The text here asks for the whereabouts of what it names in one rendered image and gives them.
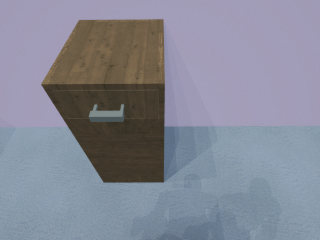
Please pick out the handle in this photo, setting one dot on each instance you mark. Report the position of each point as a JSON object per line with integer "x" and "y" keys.
{"x": 107, "y": 115}

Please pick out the cabinet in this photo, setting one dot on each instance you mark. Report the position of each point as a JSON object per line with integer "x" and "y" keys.
{"x": 115, "y": 54}

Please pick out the drawer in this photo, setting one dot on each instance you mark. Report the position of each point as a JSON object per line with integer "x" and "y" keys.
{"x": 138, "y": 103}

